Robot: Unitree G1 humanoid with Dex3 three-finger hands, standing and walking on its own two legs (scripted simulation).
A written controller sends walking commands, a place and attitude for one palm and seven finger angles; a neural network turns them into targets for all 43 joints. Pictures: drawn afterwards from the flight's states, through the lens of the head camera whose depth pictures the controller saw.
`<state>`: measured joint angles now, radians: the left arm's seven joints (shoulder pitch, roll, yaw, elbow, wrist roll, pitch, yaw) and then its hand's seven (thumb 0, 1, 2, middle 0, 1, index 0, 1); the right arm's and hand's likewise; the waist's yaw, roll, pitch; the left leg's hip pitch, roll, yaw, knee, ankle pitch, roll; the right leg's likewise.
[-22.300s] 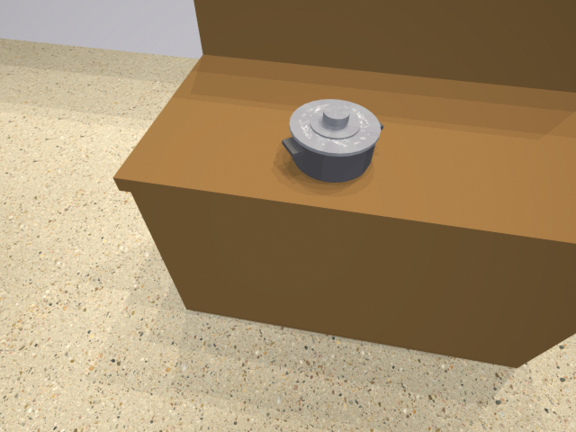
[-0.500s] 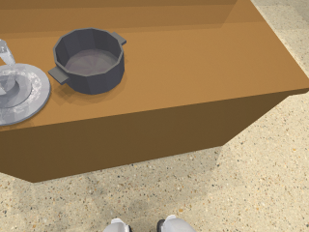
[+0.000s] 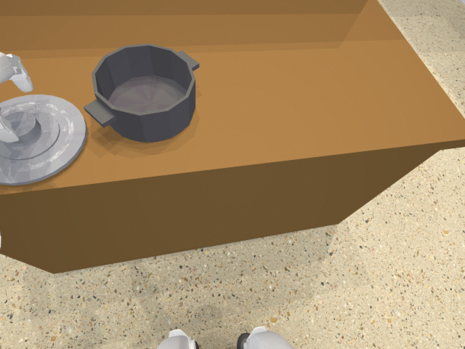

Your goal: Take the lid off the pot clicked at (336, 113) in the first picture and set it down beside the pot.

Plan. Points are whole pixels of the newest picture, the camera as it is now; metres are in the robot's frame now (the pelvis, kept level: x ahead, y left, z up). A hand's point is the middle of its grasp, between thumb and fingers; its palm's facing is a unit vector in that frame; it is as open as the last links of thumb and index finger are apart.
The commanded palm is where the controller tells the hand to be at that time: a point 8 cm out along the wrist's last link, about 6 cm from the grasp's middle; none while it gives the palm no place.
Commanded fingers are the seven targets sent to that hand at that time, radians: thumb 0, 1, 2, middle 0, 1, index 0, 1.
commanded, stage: raise the empty hand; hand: left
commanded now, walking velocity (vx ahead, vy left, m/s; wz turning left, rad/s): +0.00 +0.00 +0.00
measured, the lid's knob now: (20, 127) +0.51 +0.32 +0.02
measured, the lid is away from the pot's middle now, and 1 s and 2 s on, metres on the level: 0.22 0.22 0.22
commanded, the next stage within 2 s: draw the hand back to the body in 1.14 s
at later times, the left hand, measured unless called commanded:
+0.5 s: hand out of the picture +0.51 +0.33 +0.13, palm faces -0.40 -0.14 -0.91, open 10.9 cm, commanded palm +0.54 +0.32 +0.19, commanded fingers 0.00 0.04 0.54 -0.31 -0.93 -0.31 -0.93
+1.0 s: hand out of the picture +0.50 +0.32 +0.18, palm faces -0.38 -0.14 -0.92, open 11.0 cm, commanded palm +0.54 +0.31 +0.25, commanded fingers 0.00 0.04 0.54 -0.31 -0.93 -0.31 -0.93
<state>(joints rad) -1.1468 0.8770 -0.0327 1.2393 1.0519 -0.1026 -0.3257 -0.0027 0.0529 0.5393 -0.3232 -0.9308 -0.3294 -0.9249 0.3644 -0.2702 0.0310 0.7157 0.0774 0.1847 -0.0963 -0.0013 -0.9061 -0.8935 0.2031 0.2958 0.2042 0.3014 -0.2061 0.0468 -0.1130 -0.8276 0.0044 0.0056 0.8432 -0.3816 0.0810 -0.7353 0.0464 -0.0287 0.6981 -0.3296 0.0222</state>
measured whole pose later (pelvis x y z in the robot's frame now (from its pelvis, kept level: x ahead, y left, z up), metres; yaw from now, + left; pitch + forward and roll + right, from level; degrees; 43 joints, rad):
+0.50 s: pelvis +0.01 +0.00 +0.01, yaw +0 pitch +19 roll -5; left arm -1.20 0.91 -0.05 1.24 1.04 -0.07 -0.40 0.00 0.05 0.54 -0.32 -0.93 -0.33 -0.92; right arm 0.39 -0.27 0.03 0.72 0.09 0.18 -0.10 0.00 -0.91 -0.89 0.20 0.30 0.20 0.30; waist -0.20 0.05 -0.12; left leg -0.74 0.00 0.02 0.78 -0.37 0.08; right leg -0.65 0.05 -0.01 0.63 -0.31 0.02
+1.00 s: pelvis +0.01 +0.00 +0.02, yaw +0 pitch +17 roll -4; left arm -1.30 0.88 -0.11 1.27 1.03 -0.01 -0.45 0.00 0.05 0.54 -0.32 -0.93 -0.33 -0.92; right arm 0.36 -0.28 0.03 0.73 0.10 0.17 -0.09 0.00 -0.91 -0.89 0.20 0.30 0.20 0.30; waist -0.18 0.05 -0.12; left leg -0.66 -0.01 0.02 0.71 -0.34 0.08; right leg -0.57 0.04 -0.01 0.58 -0.29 0.02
